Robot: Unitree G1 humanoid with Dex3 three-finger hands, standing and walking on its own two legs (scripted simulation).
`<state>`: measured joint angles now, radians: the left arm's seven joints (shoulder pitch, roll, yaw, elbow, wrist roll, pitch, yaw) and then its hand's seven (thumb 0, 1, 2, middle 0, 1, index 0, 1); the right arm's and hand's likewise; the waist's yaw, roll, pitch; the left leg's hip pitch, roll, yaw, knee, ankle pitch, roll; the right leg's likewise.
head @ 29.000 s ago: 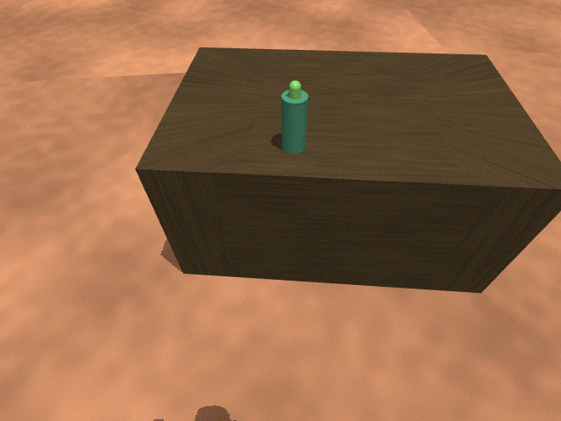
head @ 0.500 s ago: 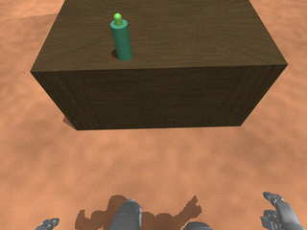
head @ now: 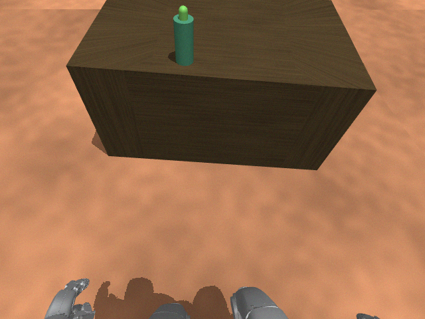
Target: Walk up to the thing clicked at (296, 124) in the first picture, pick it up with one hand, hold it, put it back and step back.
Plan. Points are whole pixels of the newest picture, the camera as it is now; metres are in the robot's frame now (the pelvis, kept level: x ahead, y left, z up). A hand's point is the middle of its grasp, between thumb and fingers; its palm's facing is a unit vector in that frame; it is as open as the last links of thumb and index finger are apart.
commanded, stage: step back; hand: left
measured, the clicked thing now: (183, 35) +1.03 +0.16 -0.06
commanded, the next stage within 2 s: stand in 1.26 s
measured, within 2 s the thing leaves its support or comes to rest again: neither
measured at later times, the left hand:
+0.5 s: hand out of the picture -0.05 +0.26 -0.15, palm faces +0.03 -0.91 -0.42, open 7.4 cm
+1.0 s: hand out of the picture +0.04 +0.21 -0.14, palm faces +0.05 -0.93 -0.37, open 7.4 cm
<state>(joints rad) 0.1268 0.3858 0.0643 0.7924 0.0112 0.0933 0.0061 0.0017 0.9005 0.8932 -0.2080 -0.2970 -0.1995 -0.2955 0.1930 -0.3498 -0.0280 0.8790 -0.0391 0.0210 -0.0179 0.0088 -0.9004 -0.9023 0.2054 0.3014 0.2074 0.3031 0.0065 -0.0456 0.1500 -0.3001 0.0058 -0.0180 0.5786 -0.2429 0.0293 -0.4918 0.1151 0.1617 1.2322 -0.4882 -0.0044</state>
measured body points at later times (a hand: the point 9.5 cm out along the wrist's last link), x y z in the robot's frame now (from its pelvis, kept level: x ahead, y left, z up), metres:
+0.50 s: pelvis -0.09 -0.03 -0.01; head -0.08 -0.03 +0.44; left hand -0.05 +0.30 -0.12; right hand -0.05 -0.34 -0.14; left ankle -0.08 +0.09 -0.73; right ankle -0.11 -0.16 -0.73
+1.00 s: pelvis -0.05 -0.05 +0.00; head -0.04 -0.06 +0.44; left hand +0.03 +0.26 -0.11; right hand +0.02 -0.36 -0.14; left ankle -0.07 +0.09 -0.71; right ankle -0.02 -0.16 -0.73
